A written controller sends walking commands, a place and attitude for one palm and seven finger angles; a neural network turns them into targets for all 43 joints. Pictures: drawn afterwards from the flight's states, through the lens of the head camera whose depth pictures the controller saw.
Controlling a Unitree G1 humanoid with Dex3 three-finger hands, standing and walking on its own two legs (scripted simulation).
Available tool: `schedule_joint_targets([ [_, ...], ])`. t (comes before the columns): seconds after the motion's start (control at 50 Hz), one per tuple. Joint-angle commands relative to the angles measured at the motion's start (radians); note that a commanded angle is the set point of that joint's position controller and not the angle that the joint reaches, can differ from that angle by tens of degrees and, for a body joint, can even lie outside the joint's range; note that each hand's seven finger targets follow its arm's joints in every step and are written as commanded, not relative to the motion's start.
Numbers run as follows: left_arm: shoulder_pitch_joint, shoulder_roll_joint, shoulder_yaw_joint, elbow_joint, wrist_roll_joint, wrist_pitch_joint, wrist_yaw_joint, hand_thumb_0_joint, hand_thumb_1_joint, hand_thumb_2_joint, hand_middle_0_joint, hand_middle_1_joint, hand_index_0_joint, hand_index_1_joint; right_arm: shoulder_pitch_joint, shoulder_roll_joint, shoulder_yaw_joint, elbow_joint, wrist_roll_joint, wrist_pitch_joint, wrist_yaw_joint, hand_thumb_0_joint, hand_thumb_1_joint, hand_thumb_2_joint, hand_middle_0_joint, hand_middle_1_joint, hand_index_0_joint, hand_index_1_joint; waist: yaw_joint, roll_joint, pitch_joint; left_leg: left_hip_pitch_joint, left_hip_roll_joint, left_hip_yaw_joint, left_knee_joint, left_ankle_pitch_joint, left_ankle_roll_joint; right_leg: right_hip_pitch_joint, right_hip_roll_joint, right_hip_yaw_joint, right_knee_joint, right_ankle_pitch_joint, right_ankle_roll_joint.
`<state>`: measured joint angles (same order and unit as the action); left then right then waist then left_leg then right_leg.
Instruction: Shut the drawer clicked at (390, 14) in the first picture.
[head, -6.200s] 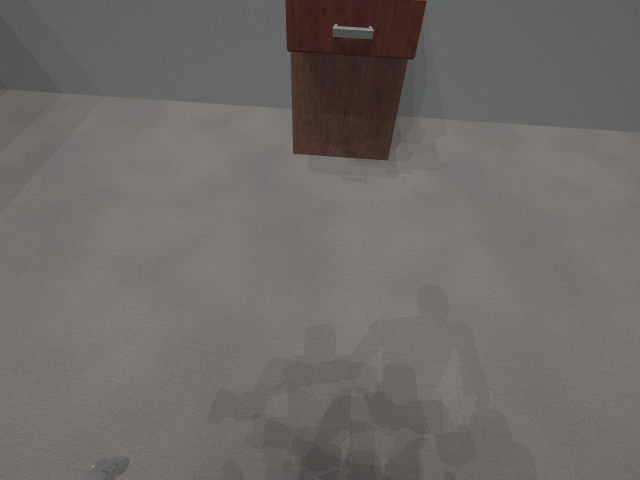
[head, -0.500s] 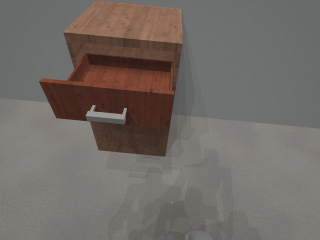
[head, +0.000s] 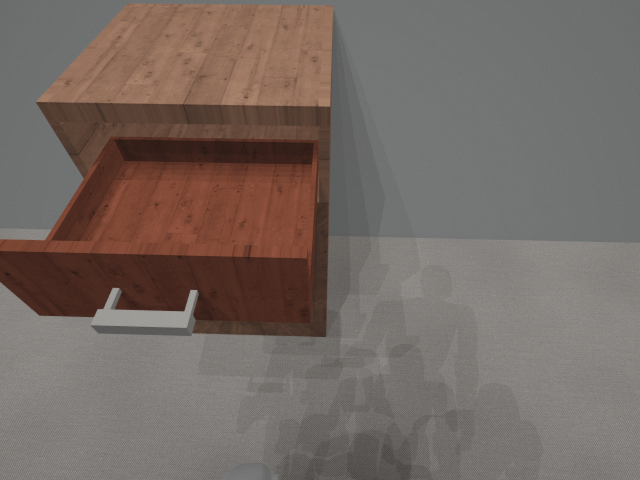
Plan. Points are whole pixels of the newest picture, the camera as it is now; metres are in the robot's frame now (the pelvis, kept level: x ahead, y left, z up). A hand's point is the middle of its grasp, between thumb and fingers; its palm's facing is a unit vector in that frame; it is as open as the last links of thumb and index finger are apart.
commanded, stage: come to a stop and stand still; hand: left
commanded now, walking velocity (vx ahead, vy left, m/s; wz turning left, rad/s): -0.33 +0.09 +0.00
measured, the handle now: (149, 308) +0.34 +0.26 -0.02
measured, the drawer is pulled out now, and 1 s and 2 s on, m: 0.29 0.29 0.29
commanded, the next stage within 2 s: look again from close up in 1.58 s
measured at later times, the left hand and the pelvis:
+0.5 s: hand out of the picture +0.02 +0.21 -0.18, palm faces -0.01 -0.97 -0.25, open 7.4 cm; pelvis -0.01 +0.01 -0.01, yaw -4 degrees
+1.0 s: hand out of the picture -0.05 +0.16 -0.16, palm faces +0.04 -0.97 -0.22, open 7.4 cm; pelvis -0.03 -0.01 +0.01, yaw -3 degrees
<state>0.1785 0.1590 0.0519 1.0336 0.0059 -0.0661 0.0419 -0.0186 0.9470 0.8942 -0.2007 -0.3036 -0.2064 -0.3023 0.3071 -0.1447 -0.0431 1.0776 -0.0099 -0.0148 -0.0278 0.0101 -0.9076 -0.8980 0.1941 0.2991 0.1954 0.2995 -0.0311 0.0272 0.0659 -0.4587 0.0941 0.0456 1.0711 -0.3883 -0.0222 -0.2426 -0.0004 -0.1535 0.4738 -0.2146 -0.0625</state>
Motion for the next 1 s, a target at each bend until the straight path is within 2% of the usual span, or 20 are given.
schedule_joint_targets([
  [0.0,0.059,0.091,-0.005,-0.016,0.016,0.012,-0.004,0.000,0.900,0.900,-0.200,-0.300,-0.200,-0.300,0.122,0.020,0.017,-0.006,0.000,0.018,0.007,0.000,-0.900,-0.900,0.200,0.300,0.200,0.300,-0.005,-0.133,-0.058,0.141,-0.009,0.018,-0.248,0.107,-0.030,-0.065,-0.228,0.124,-0.140,0.645,-0.088],
  [0.08,0.071,0.155,0.013,-0.022,0.016,0.047,-0.001,0.000,0.900,0.900,-0.200,-0.300,-0.200,-0.300,0.020,-0.049,-0.005,-0.047,0.005,0.029,0.006,0.000,-0.900,-0.900,0.200,0.300,0.200,0.300,0.016,-0.207,-0.068,0.193,-0.040,0.024,-0.436,0.184,-0.035,-0.004,-0.223,0.146,-0.048,0.552,-0.072],
  [0.12,0.078,0.153,0.017,-0.028,0.010,0.064,0.001,0.000,0.900,0.900,-0.200,-0.300,-0.200,-0.300,0.019,-0.091,-0.017,-0.058,0.001,0.026,0.006,0.000,-0.900,-0.900,0.200,0.300,0.200,0.300,0.006,-0.158,-0.069,0.300,-0.027,0.007,-0.573,0.383,-0.022,-0.049,-0.197,0.153,0.030,0.425,-0.028],
  [0.16,0.142,0.092,0.004,-0.043,0.001,0.079,0.004,0.000,0.900,0.900,-0.200,-0.300,-0.200,-0.300,0.011,-0.197,-0.033,-0.084,-0.006,0.015,-0.001,0.000,-0.900,-0.900,0.200,0.300,0.200,0.300,0.019,0.116,-0.107,0.387,0.219,-0.202,-0.635,0.886,0.100,-0.136,-0.065,0.072,0.179,-0.005,0.070],
  [0.18,0.169,0.085,0.001,-0.040,-0.001,0.086,0.007,0.000,0.900,0.900,-0.200,-0.300,-0.200,-0.300,0.001,-0.221,-0.038,-0.093,-0.007,0.018,-0.002,0.000,-0.900,-0.900,0.200,0.300,0.200,0.300,0.020,0.195,-0.106,0.318,0.310,-0.260,-0.707,0.951,0.189,-0.095,-0.025,0.072,0.366,-0.365,0.084],
  [0.2,0.158,0.092,0.003,-0.044,0.000,0.091,0.010,0.000,0.900,0.900,-0.200,-0.300,-0.200,-0.300,-0.033,-0.219,-0.031,-0.099,-0.011,0.018,-0.010,0.000,-0.900,-0.900,0.200,0.300,0.200,0.300,0.024,0.179,-0.095,0.253,0.317,-0.272,-0.736,0.883,0.225,-0.097,-0.014,0.133,0.498,-0.429,0.085],
  [0.24,0.146,0.114,0.018,-0.032,0.009,0.107,0.006,0.000,0.900,0.900,-0.200,-0.300,-0.200,-0.300,-0.109,-0.193,-0.026,-0.122,-0.013,0.023,-0.022,0.000,-0.900,-0.900,0.200,0.300,0.200,0.300,0.035,0.185,-0.063,0.205,0.274,-0.228,-0.745,0.745,0.221,-0.145,-0.029,0.188,0.624,-0.360,0.082],
  [0.28,0.177,0.116,0.022,-0.027,0.011,0.106,-0.001,0.000,0.900,0.900,-0.200,-0.300,-0.200,-0.300,-0.164,-0.180,-0.024,-0.143,-0.011,0.025,-0.021,0.000,-0.900,-0.900,0.200,0.300,0.200,0.300,0.051,0.141,-0.090,0.243,0.235,-0.174,-0.725,0.665,0.208,-0.182,-0.022,0.185,0.675,-0.294,0.088],
  [0.34,0.164,0.116,0.026,-0.044,0.012,0.116,-0.008,0.000,0.900,0.900,-0.200,-0.300,-0.200,-0.300,-0.147,-0.189,-0.037,-0.146,-0.010,0.029,-0.017,0.000,-0.900,-0.900,0.200,0.300,0.200,0.300,0.029,0.122,-0.137,0.279,0.217,-0.157,-0.750,0.489,0.192,-0.196,-0.023,0.173,0.652,-0.265,0.100],
  [0.44,0.165,0.074,0.009,-0.053,0.013,0.112,-0.019,0.000,0.900,0.900,-0.200,-0.300,-0.200,-0.300,-0.132,-0.202,-0.051,-0.128,-0.019,0.037,-0.004,0.000,-0.900,-0.900,0.200,0.300,0.200,0.300,0.008,0.191,-0.142,0.246,0.205,-0.202,-0.820,0.095,0.169,-0.073,-0.035,0.105,0.307,-0.311,0.083],
  [0.5,0.320,0.067,0.006,0.017,0.014,0.095,-0.019,0.000,0.900,0.900,-0.200,-0.300,-0.200,-0.300,-0.152,-0.178,-0.054,-0.117,-0.014,0.049,0.007,0.000,-0.900,-0.900,0.200,0.300,0.200,0.300,0.073,0.110,-0.122,0.080,0.098,-0.115,-0.790,-0.132,0.074,0.175,-0.005,0.050,-0.050,-0.138,0.064],
  [0.52,0.341,0.111,0.009,0.024,0.026,0.087,-0.015,0.000,0.900,0.900,-0.200,-0.300,-0.200,-0.300,-0.148,-0.116,-0.043,-0.118,-0.002,0.058,0.010,0.000,-0.900,-0.900,0.200,0.300,0.200,0.300,0.078,-0.062,-0.077,-0.001,0.007,-0.042,-0.636,-0.157,0.017,0.159,-0.111,0.203,-0.226,-0.257,0.034],
  [0.54,0.273,0.185,0.013,-0.001,0.032,0.082,-0.011,0.000,0.900,0.900,-0.200,-0.300,-0.200,-0.300,-0.171,-0.048,-0.028,-0.143,0.004,0.063,0.019,0.000,-0.900,-0.900,0.200,0.300,0.200,0.300,0.066,-0.304,0.024,-0.070,-0.074,0.018,-0.450,-0.100,-0.030,-0.014,-0.312,0.507,-0.399,-0.569,-0.041],
  [0.56,0.158,0.209,0.011,-0.049,0.027,0.084,-0.006,0.000,0.900,0.900,-0.200,-0.300,-0.200,-0.300,-0.203,-0.097,-0.036,-0.158,-0.007,0.067,0.026,0.000,-0.900,-0.900,0.200,0.300,0.200,0.300,0.064,-0.262,0.105,-0.016,-0.047,-0.038,-0.314,-0.070,-0.015,-0.219,-0.386,0.548,-0.468,-0.638,-0.083],
  [0.62,0.051,0.158,0.008,-0.059,0.016,0.053,-0.006,0.000,0.900,0.900,-0.200,-0.300,-0.200,-0.300,-0.103,-0.103,-0.039,-0.084,-0.016,0.059,0.035,0.000,-0.900,-0.900,0.200,0.300,0.200,0.300,0.009,-0.183,0.120,0.005,-0.042,-0.059,-0.194,0.090,-0.002,-0.174,-0.271,0.401,-0.396,-0.352,-0.039],
  [0.66,0.112,0.134,0.003,-0.037,0.013,0.036,-0.014,0.000,0.900,0.900,-0.200,-0.300,-0.200,-0.300,-0.051,-0.092,-0.031,-0.059,-0.014,0.039,0.040,0.000,-0.900,-0.900,0.200,0.300,0.200,0.300,0.022,-0.136,0.077,-0.037,-0.057,-0.028,-0.210,0.130,-0.013,0.007,-0.229,0.306,-0.311,-0.101,-0.022],
  [0.72,0.231,0.137,0.006,0.002,0.012,0.026,-0.008,0.000,0.900,0.900,-0.200,-0.300,-0.200,-0.300,-0.064,-0.106,-0.025,-0.067,-0.012,0.031,0.032,0.000,-0.900,-0.900,0.200,0.300,0.200,0.300,0.070,-0.143,-0.004,-0.101,-0.060,-0.027,-0.205,0.100,-0.034,0.233,-0.273,0.301,-0.223,0.270,-0.041],
  [0.8,0.291,0.142,0.015,0.030,0.016,0.030,0.006,0.000,0.900,0.900,-0.200,-0.300,-0.200,-0.300,-0.096,-0.115,-0.019,-0.085,-0.008,0.039,0.019,0.000,-0.900,-0.900,0.200,0.300,0.200,0.300,0.100,-0.152,-0.059,-0.118,-0.048,-0.044,-0.215,0.016,-0.044,0.355,-0.331,0.332,-0.142,0.571,-0.094],
  [0.88,0.279,0.141,0.014,0.041,0.019,0.038,0.010,0.000,0.900,0.900,-0.200,-0.300,-0.200,-0.300,-0.107,-0.108,-0.011,-0.087,0.002,0.040,0.012,0.000,-0.900,-0.900,0.200,0.300,0.200,0.300,0.103,-0.203,-0.081,-0.049,-0.057,-0.032,-0.302,-0.028,-0.039,0.349,-0.326,0.336,-0.119,0.635,-0.114],
  [0.98,0.163,0.142,0.009,0.038,0.019,0.049,0.003,0.000,0.900,0.900,-0.200,-0.300,-0.200,-0.300,-0.048,-0.079,-0.004,-0.050,0.009,0.033,0.009,0.000,-0.900,-0.900,0.200,0.300,0.200,0.300,0.042,-0.222,-0.046,0.249,-0.076,0.001,-0.569,0.114,-0.020,0.090,-0.254,0.274,-0.124,0.370,-0.061],
])
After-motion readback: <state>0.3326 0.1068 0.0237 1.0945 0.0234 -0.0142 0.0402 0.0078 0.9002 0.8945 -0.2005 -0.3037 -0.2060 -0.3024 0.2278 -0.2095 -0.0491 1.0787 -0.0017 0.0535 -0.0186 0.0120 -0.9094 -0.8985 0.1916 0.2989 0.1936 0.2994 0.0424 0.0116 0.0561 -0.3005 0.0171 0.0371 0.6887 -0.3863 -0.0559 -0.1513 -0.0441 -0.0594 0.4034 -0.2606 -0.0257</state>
